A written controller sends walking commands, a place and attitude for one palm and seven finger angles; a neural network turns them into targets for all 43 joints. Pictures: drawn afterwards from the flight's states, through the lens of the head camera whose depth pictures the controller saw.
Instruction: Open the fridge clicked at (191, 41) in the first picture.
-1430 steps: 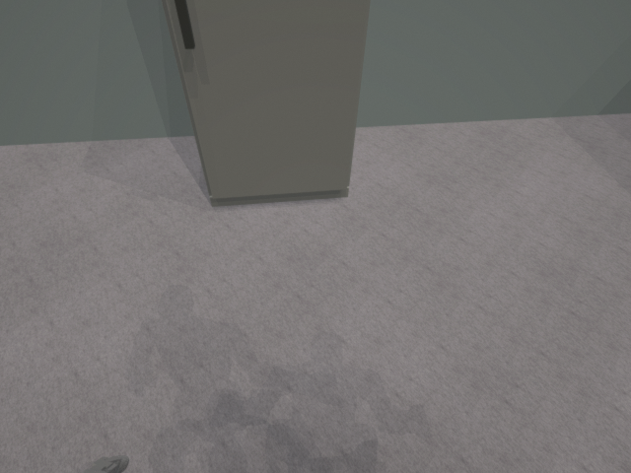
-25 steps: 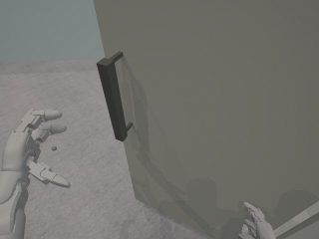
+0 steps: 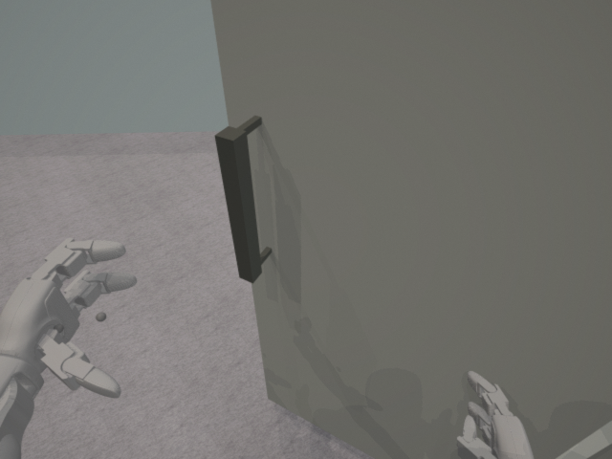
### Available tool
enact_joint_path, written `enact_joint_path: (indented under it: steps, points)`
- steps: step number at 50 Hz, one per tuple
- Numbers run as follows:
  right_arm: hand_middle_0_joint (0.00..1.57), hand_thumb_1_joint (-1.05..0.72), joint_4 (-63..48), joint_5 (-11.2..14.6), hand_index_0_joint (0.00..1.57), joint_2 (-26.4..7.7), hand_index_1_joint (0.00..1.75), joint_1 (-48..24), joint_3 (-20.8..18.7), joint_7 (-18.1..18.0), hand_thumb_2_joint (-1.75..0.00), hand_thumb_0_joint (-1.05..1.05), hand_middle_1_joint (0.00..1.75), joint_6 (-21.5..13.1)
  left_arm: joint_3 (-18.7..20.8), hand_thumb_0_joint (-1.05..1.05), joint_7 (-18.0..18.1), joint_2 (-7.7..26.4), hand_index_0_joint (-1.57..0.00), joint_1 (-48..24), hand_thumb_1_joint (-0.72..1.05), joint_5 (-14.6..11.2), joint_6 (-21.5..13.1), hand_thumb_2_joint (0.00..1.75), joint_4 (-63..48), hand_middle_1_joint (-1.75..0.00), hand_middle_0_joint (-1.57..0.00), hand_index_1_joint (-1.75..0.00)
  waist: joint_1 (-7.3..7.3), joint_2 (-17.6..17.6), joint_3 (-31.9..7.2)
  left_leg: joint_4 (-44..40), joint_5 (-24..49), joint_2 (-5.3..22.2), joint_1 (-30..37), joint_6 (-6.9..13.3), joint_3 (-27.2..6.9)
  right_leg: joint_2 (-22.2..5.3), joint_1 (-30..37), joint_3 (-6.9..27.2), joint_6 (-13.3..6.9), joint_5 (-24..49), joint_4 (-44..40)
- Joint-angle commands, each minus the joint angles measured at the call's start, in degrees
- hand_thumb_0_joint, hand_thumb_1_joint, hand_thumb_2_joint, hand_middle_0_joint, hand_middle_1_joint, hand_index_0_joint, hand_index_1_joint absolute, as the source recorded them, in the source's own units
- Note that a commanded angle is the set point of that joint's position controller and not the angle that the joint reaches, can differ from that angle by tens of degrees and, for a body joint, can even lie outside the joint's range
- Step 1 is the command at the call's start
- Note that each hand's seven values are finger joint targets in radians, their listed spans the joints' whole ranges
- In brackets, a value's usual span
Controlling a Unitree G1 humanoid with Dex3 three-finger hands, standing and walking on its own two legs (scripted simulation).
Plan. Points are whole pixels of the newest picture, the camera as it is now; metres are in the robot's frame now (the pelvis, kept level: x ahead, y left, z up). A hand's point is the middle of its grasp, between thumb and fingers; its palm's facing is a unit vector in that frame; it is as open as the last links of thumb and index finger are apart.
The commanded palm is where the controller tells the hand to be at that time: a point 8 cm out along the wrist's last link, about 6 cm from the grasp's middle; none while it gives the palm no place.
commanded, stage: draw the hand back to the body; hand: left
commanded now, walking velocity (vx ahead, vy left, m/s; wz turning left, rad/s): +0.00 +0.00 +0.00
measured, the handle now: (251, 206) +0.42 +0.14 +0.13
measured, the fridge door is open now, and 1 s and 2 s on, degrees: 59 59 59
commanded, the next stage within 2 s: step back with the hand held close in 1.08 s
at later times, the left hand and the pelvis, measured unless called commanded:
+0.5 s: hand (72, 302) +0.21 +0.28 +0.16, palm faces +0.46 -0.81 -0.36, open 10.8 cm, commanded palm +0.16 +0.31 +0.18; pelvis +0.00 +0.01 +0.01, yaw -1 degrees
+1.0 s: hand (73, 315) +0.19 +0.27 +0.16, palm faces +0.48 -0.79 -0.38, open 7.5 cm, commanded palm +0.15 +0.30 +0.18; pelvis +0.01 +0.00 +0.01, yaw -1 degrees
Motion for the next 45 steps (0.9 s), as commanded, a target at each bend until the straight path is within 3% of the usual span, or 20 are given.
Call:
enact_joint_path:
  steps: [1, 2, 3, 4, 5, 9, 11, 15, 19, 21, 26, 29, 35, 38, 40, 41, 43, 45]
  points:
    - [0.2, -0.9, -7.66, -2.71, 0.2, -5.77, 0.3, -7.48, -2.97, -0.49, -0.9, 0.0, 0.3, -3.53, 6.18, 0.0, 12.96, 19.82, -0.24, -19.23, -0.33, 10.06, -9.05, 0.31, -23.3, -1.02, -0.24, -1.02, 0.49, 4.32, -0.76, -6.66, 12.35, 1.09, 2.87, 0.32, -4.01, 0.08, -3.49, 3.13, -1.95, 9.76, -8.84]
    - [0.2, -0.9, -6.85, -2.82, 0.2, -5.36, 0.3, -6.9, -2.9, 0.01, -0.9, 0.0, 0.3, -3.23, 1.68, 0.0, 18.0, 10.94, -0.24, -12.28, -0.3, 10.82, -8.84, 0.32, -17.21, -1.0, -0.24, -1.0, -1.38, 2.87, 2.22, -7.73, 9.08, 1.79, 2.37, -0.47, -4.08, -0.5, -5.12, 2.24, -2.04, 7.61, -8.78]
    - [0.2, -0.9, -6.92, -2.55, 0.2, -5.23, 0.3, -7.09, -2.87, 0.24, -0.9, 0.0, 0.3, -2.68, -1.42, 0.0, 20.25, 6.75, -0.24, -9.78, -0.26, 11.27, -8.54, 0.34, -16.3, -0.98, -0.24, -0.98, -1.44, 1.98, 3.82, -8.74, 6.3, 2.04, 2.05, -0.83, -4.92, -0.5, -5.43, 1.99, -1.91, 6.13, -7.94]
    - [0.2, -0.9, -6.48, -2.65, 0.2, -5.23, 0.3, -7.13, -2.96, 0.34, -0.9, 0.0, 0.3, -1.79, -1.35, 0.0, 22.33, 7.26, -0.24, -9.73, -0.22, 12.63, -9.04, 0.36, -16.76, -0.96, -0.24, -0.96, -1.31, 2.58, 3.39, -9.3, 5.03, 2.07, 2.4, -0.77, -4.93, -0.59, -4.62, 2.06, -1.97, 5.54, -7.56]
    - [0.2, -0.9, -6.15, -2.68, 0.2, -5.34, 0.3, -7.43, -3.34, 0.37, -0.9, 0.0, 0.3, -0.95, -1.06, 0.0, 23.86, 7.66, -0.24, -7.91, -0.19, 13.5, -9.64, 0.37, -16.52, -0.94, -0.24, -0.94, -1.13, 0.79, 2.57, -9.4, 5.57, 2.19, 2.95, -0.32, -4.2, -0.66, -3.81, 2.29, -1.99, 5.73, -8.32]
    - [0.2, -0.9, -6.58, -3.18, 0.2, -4.82, 0.3, -8.13, -3.54, 1.01, -0.9, 0.0, 0.3, 0.38, -0.6, 0.0, 27.2, 8.54, -0.23, -6.36, -0.04, 15.46, -12.58, 0.44, -21.8, -0.85, -0.23, -0.85, -0.6, 5.56, -2.86, -11.62, 5.92, 2.01, 5.9, -0.59, -4.56, -1.07, 0.21, 2.57, -2.3, 6.4, -6.99]
    - [0.2, -0.9, -6.49, -3.47, 0.2, -4.83, 0.3, -8.41, -3.56, 1.02, -0.9, 0.0, 0.3, 1.01, 0.61, 0.0, 28.08, 9.84, -0.23, -4.4, 0.03, 15.83, -13.22, 0.48, -22.87, -0.81, -0.23, -0.81, -0.23, 3.94, -4.05, -12.07, 8.35, 2.17, 6.32, -0.41, -4.35, -1.15, 2.17, 2.53, -2.31, 7.84, -7.68]
    - [0.2, -0.9, -6.18, -3.53, 0.2, -4.73, 0.3, -9.08, -3.84, 1.03, -0.9, 0.0, 0.3, 2.12, 1.85, 0.0, 28.82, 10.5, -0.22, -1.7, 0.17, 16.49, -13.9, 0.55, -21.9, -0.73, -0.22, -0.73, -0.16, 0.32, -1.43, -13.02, 10.82, 2.6, 6.3, -0.43, -4.14, -0.7, 2.8, 2.24, -2.26, 8.89, -8.64]
    - [0.2, -0.9, -6.26, -3.29, 0.2, -4.33, 0.3, -9.49, -3.88, 1.18, -0.9, 0.0, 0.3, 3.18, 1.47, 0.0, 28.74, 9.12, -0.22, -0.61, 0.32, 16.54, -14.24, 0.62, -20.77, -0.64, -0.22, -0.64, -0.28, 2.07, 2.24, -14.4, 9.43, 2.66, 6.21, -0.82, -4.16, -0.56, 2.17, 2.06, -2.24, 7.93, -9.09]
    - [0.2, -0.9, -6.22, -3.38, 0.2, -4.47, 0.3, -9.34, -4.16, 1.22, -0.9, 0.0, 0.3, 3.48, 1.73, 0.0, 28.7, 9.15, -0.22, 1.0, 0.39, 16.67, -14.4, 0.65, -21.33, -0.6, -0.22, -0.6, -0.12, 2.66, 1.25, -13.91, 12.31, 2.64, 7.23, -0.65, -3.64, -0.76, 3.31, 2.16, -2.34, 9.8, -9.39]
    - [0.2, -0.9, -6.74, -3.48, 0.2, -4.52, 0.3, -9.09, -4.71, 1.52, -0.9, 0.0, 0.3, 4.1, 2.66, 0.0, 28.58, 9.3, -0.21, 5.48, 0.57, 16.51, -14.68, 0.74, -22.63, -0.49, -0.21, -0.49, 0.27, -0.47, -0.02, -13.38, 16.16, 2.76, 8.16, -0.47, -3.03, -0.78, 4.77, 2.07, -2.1, 12.53, -9.66]
    - [0.2, -0.9, -6.95, -3.36, 0.2, -4.18, 0.3, -9.25, -4.86, 1.61, -0.9, 0.0, 0.3, 4.22, 3.58, 0.0, 28.68, 10.02, -0.21, 6.34, 0.68, 16.62, -15.04, 0.8, -25.15, -0.43, -0.21, -0.43, 0.37, 2.17, -0.34, -13.0, 16.84, 2.59, 8.94, -0.65, -2.51, -0.79, 4.59, 2.25, -2.1, 13.14, -9.76]
    - [0.2, -0.9, -6.78, -3.52, 0.2, -4.11, 0.3, -9.0, -4.94, 1.33, -0.9, 0.0, 0.3, 4.28, 4.9, 0.0, 29.07, 11.01, -0.2, 8.03, 0.9, 16.81, -15.0, 0.9, -27.36, -0.3, -0.2, -0.3, 0.42, 3.62, 0.19, -12.11, 20.16, 2.47, 9.45, -0.5, -1.95, -0.98, 5.06, 2.3, -2.26, 16.38, -10.49]
    - [0.2, -0.9, -6.76, -3.42, 0.2, -3.93, 0.3, -8.82, -4.87, 1.3, -0.9, 0.0, 0.3, 4.5, 3.35, 0.0, 29.04, 9.46, -0.2, 6.89, 0.9, 16.82, -14.66, 0.9, -26.15, -0.3, -0.2, -0.3, -0.09, 3.19, 2.21, -12.3, 18.39, 2.7, 9.42, -0.52, -1.94, -0.99, 3.44, 2.12, -2.09, 14.69, -10.62]
    - [0.2, -0.9, -6.59, -3.43, 0.2, -4.2, 0.3, -9.04, -5.04, 0.96, -0.9, 0.0, 0.3, 4.86, 3.27, 0.0, 29.01, 9.37, -0.2, 6.82, 0.9, 16.81, -14.25, 0.9, -24.09, -0.3, -0.2, -0.3, -0.12, -0.18, 3.66, -12.35, 17.31, 2.8, 8.85, -0.05, -1.73, -0.98, 2.93, 2.11, -1.99, 14.17, -11.36]
    - [0.2, -0.9, -6.73, -3.43, 0.2, -4.23, 0.3, -8.92, -5.04, 0.98, -0.9, 0.0, 0.3, 4.98, 3.01, 0.0, 28.94, 8.98, -0.2, 6.51, 0.9, 16.74, -14.23, 0.9, -23.98, -0.3, -0.2, -0.3, -0.18, -0.86, 2.96, -12.39, 16.95, 2.76, 8.98, 0.0, -1.8, -1.05, 3.25, 2.1, -1.9, 13.85, -11.18]
    - [0.2, -0.9, -6.93, -3.46, 0.2, -4.15, 0.3, -9.14, -4.97, 0.93, -0.9, 0.0, 0.3, 5.01, 3.23, 0.0, 28.96, 9.43, -0.2, 5.99, 0.9, 16.82, -14.3, 0.9, -24.55, -0.3, -0.2, -0.3, 0.04, 1.0, 1.94, -12.44, 16.25, 2.57, 9.47, 0.07, -1.87, -1.16, 3.32, 2.31, -1.9, 13.22, -10.95]
    - [0.2, -0.9, -6.8, -3.56, 0.2, -4.17, 0.3, -9.21, -4.99, 0.9, -0.9, 0.0, 0.3, 5.19, 3.35, 0.0, 28.92, 9.64, -0.2, 6.67, 0.9, 16.82, -14.23, 0.9, -24.2, -0.3, -0.2, -0.3, 0.17, -0.14, 1.94, -12.33, 16.69, 2.57, 9.37, 0.2, -1.84, -1.21, 3.68, 2.39, -1.91, 13.81, -11.31]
